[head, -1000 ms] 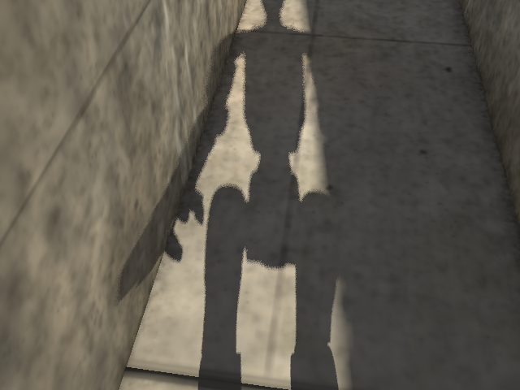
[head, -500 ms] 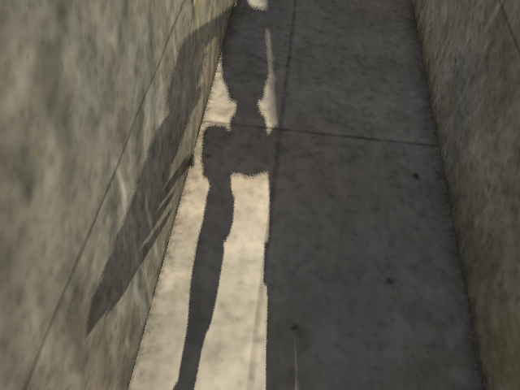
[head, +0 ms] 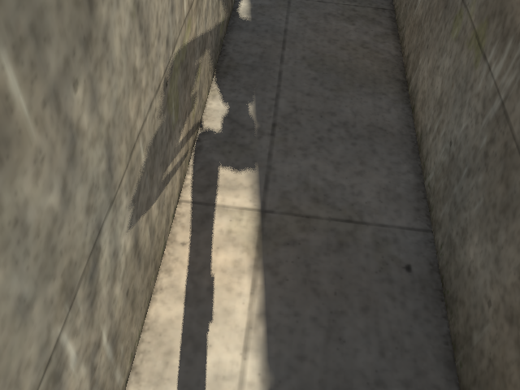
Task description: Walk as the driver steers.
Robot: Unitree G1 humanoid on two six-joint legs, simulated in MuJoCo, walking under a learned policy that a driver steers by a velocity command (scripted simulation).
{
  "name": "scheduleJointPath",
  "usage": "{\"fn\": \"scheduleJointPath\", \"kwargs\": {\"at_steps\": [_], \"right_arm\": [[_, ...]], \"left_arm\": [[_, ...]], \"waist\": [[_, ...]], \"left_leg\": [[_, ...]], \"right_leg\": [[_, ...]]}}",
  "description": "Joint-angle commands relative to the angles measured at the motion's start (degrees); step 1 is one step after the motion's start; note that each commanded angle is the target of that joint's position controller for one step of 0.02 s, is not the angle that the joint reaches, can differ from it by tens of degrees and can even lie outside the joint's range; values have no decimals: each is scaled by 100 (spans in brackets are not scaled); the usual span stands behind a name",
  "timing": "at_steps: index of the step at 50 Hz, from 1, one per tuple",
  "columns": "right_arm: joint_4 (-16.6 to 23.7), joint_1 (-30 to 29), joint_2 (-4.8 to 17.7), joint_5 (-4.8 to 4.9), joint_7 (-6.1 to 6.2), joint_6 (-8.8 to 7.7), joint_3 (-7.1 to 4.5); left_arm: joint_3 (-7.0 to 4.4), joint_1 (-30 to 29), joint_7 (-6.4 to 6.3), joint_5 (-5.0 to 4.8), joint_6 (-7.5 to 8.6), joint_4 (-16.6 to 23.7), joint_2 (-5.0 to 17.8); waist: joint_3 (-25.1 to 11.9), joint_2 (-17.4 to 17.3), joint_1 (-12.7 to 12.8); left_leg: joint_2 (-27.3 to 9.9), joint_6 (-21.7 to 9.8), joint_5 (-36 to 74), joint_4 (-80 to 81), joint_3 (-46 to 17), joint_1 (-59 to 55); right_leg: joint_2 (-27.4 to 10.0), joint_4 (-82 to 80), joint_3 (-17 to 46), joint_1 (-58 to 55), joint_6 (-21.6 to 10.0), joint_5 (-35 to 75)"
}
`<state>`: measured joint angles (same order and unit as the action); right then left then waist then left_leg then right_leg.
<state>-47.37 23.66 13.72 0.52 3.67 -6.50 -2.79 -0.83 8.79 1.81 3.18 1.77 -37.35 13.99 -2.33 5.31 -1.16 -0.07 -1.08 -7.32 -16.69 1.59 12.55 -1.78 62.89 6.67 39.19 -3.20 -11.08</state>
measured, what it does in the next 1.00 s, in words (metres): walks ahead: right foot, then left foot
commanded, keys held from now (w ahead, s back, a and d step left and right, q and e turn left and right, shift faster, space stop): w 0.52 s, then no key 0.48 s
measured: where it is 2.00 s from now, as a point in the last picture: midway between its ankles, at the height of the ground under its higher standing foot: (304, 386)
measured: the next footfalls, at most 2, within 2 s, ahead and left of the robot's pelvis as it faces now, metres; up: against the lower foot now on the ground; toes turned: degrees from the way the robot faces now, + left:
right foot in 0.20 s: +0.26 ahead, -0.22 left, +0.00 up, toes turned +0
left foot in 0.70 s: +0.55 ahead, -0.04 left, +0.00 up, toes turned +2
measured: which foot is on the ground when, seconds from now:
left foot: down 0.00-0.20, up 0.22-0.68, down 0.70-1.00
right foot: up 0.00-0.18, down 0.20-0.72, up 0.74-1.00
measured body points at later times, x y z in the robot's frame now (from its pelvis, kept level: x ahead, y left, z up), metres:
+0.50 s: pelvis +0.26 -0.13 +0.00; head +0.27 -0.16 +0.45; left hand +0.26 +0.15 -0.11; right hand +0.43 -0.38 -0.11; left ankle +0.36 +0.00 -0.68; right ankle +0.22 -0.22 -0.75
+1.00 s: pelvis +0.47 -0.12 -0.01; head +0.51 -0.12 +0.44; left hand +0.57 +0.11 -0.15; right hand +0.50 -0.37 -0.14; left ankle +0.51 -0.04 -0.75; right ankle +0.55 -0.27 -0.72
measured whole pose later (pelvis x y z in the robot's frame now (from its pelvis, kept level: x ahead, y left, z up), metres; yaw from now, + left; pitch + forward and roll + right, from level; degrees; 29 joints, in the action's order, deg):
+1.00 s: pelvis +0.47 -0.12 -0.01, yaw +1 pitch -1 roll +0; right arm -46.0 21.1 10.5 -1.7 3.4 -2.5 -2.3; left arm -2.0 10.7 -0.9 1.1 0.6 -49.4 11.4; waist 5.8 1.4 -1.8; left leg 3.1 -4.0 -8.3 -22.8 2.1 13.5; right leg -0.1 41.9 4.7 25.5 -1.6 -14.5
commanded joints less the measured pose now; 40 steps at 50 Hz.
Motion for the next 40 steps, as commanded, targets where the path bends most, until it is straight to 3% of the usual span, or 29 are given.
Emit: {"fn": "scheduleJointPath", "kwargs": {"at_steps": [1, 3, 4, 5, 6, 7, 8, 9, 10, 11, 12, 13, 14, 16, 19, 20, 22, 26, 29, 30, 31, 33, 34, 35, 36, 37, 38, 39, 40], "right_arm": [[322, -42, 941, 6, 11, -61, -309], [449, -16, 1054, -18, -15, -98, -354], [455, -9, 1090, -3, -47, -118, -375], [474, -95, 944, -109, -101, -99, -359], [513, -57, 900, -110, -120, -83, -364], [422, 25, 848, -121, -161, -32, -325], [512, -91, 987, -162, -183, 12, -335], [453, 107, 877, -189, -155, -2, -307], [517, 337, 613, -361, -139, -12, -240], [720, 872, -91, -238, -219, -31, -83], [839, 618, 111, -302, -263, -18, -121], [913, 52, 501, -382, -257, 23, -218], [898, -299, 741, -384, -301, 40, -275], [886, -353, 614, -337, -343, 173, -232], [863, -567, 437, -398, -410, 386, -215], [888, -728, 315, -472, -424, 450, -168], [1043, -1233, 319, -431, -442, 496, -129], [1197, -1883, 322, -383, -484, 515, -81], [1323, -2294, 174, -332, -451, 483, -29], [1373, -2370, 155, -258, -446, 452, -31], [1311, -2205, 198, -230, -428, 435, -48], [1122, -1533, 258, -339, -281, 445, -115], [911, -880, 274, -346, -195, 437, -151], [717, -287, 468, -561, -149, 317, -205], [778, 196, 928, -620, -61, 254, -326], [956, 130, 1284, -485, -100, 256, -327], [949, 69, 872, -140, -109, 354, -312], [948, -354, 591, -146, -89, 358, -203], [937, -619, 336, -183, -70, 357, -129]], "left_arm": [[-49, 41, 76, 23, 8, 218, 280], [-65, -230, 191, -120, -3, 174, 221], [-103, -326, 231, -116, -17, 141, 266], [-153, -177, 237, -241, 9, 122, 328], [-199, -274, 237, -209, 33, 100, 450], [-230, -389, 218, -108, 116, 72, 433], [-269, -288, 188, -85, 179, -36, 491], [-336, 132, 84, -53, 288, -180, 612], [-517, 1332, -49, 80, 376, -596, 1036], [-641, 1644, -130, 246, 439, -404, 1789], [-664, 1781, -217, -5, 386, -343, 1859], [-608, 1311, -293, -106, 341, -188, 1477], [-513, 902, -311, -112, 319, -135, 1118], [-409, 891, -301, -140, 379, -177, 764], [-374, 1237, -324, -217, 460, -401, 650], [-376, 1489, -359, -311, 532, -512, 603], [-404, 1724, -365, -390, 569, -624, 716], [-491, 1904, -353, -411, 580, -797, 864], [-468, 1969, -305, -332, 575, -959, 720], [-444, 1835, -272, -277, 523, -953, 775], [-430, 1722, -239, -298, 497, -971, 761], [-470, 1533, -252, -404, 477, -956, 963], [-474, 1459, -299, -500, 502, -938, 986], [-399, 1499, -329, -505, 531, -981, 753], [-288, 1635, -352, -519, 556, -842, 334], [-270, 2710, -382, -485, 466, -924, 98], [-393, 2272, -372, -273, 320, -1087, 602], [-367, 1675, -347, -223, 266, -906, 493], [-348, 1395, -352, -192, 212, -898, 376]], "waist": [[205, -1372, 178], [259, -1471, 59], [260, -1494, 34], [322, -1999, 36], [355, -1908, -49], [398, -1721, -127], [353, -1546, -50], [231, -1081, 84], [-300, -186, 469], [-694, 1992, 370], [-743, 2618, 514], [-401, 1398, 410], [-238, 637, 320], [-120, 467, 165], [79, 393, 177], [143, 285, 205], [291, 109, 282], [648, -30, 318], [878, -87, 444], [870, -9, 432], [724, -5, 366], [323, 137, 87], [104, 68, -263], [-25, -350, -474], [-519, -1172, -561], [-1300, -1981, 27], [-1027, -1045, -218], [-364, -852, -64], [-76, -647, 77]], "left_leg": [[-1202, -891, -889, 1143, -855, 273], [-951, -478, -392, 1112, -395, 688], [-964, -375, -358, 1116, -310, 706], [-842, -370, -601, 1041, -205, 698], [-930, -381, -786, 914, -263, 599], [-991, -348, -334, 622, -261, 397], [-998, -420, -552, 276, -323, 320], [-803, -374, -348, -619, -194, 381], [-334, -388, -760, -2485, 117, 687], [88, -227, -2022, -4703, 159, 1878], [406, -373, -2274, -5817, -292, 3035], [54, -483, -1536, -6046, -544, 3192], [-155, -512, -949, -5679, -510, 3044], [-294, -347, -728, -4867, -421, 2692], [-168, -124, -517, -4118, -313, 2491], [-142, -96, -417, -3992, -267, 2625], [-171, -27, -75, -3605, -317, 2795], [-186, 68, 560, -2958, -272, 2867], [9, 111, 772, -2205, 89, 2354], [79, 88, 793, -1976, 122, 1900], [233, -27, 747, -1926, 266, 1282], [548, -271, 266, -1849, 356, 390], [558, -385, 641, -1317, 273, -271], [246, -562, 1185, -981, 107, -1065], [-1376, -990, 2091, -1081, -1551, -2069], [-2755, -2012, 3625, -1012, -3701, -2548], [-2420, -2066, 2774, -670, -3400, -1871], [-2035, -1874, 1899, -386, -2745, -1256], [-1756, -1566, 1540, -158, -2261, -815]], "right_leg": [[-466, -1101, -203, -77, 122, 784], [-257, -1946, -440, -1142, 131, 1159], [-202, -2195, -532, -1427, 147, 1275], [-226, -2455, -589, -1515, 207, 1122], [-187, -2672, -688, -1639, 206, 985], [-92, -2857, -829, -1677, 267, 1081], [-119, -3142, -808, -1971, 201, 789], [-7, -3327, -809, -2546, 196, 418], [-291, -3282, -407, -3389, 109, -969], [-1892, -4326, 1930, -4026, -439, -3097], [-2085, -5803, 3804, -4166, -875, -4556], [-1879, -5624, 3148, -3891, -630, -3714], [-1469, -5149, 2225, -3646, -387, -2562], [-1155, -5025, 1366, -3478, -483, -1184], [-1113, -5175, 898, -3576, -664, -129], [-1156, -5113, 786, -3661, -575, 183], [-1224, -5221, 724, -3677, -551, 222], [-1243, -5405, 551, -3519, -516, 165], [-907, -5029, -99, -3367, -407, 2416], [-819, -4963, -216, -3236, -435, 3035], [-713, -4667, -450, -3088, -390, 4039], [-681, -3694, -473, -3199, -326, 5830], [-578, -3008, -467, -3095, -310, 5547], [-326, -2070, -545, -2673, -323, 4304], [301, -89, -673, -1530, -263, 265], [789, 1462, 48, -897, -188, -2560], [540, 1638, 182, -636, -185, -2225], [367, 1290, 54, -465, -147, -1982], [233, 701, 18, -560, -105, -1733]]}}
Velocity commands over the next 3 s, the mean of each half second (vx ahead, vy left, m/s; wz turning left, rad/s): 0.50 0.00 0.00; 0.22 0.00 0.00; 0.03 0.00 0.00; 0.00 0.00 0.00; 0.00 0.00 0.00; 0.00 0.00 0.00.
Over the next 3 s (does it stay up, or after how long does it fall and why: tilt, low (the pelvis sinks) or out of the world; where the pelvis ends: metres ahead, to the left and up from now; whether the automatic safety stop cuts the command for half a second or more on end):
stays up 0.57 -0.15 0.00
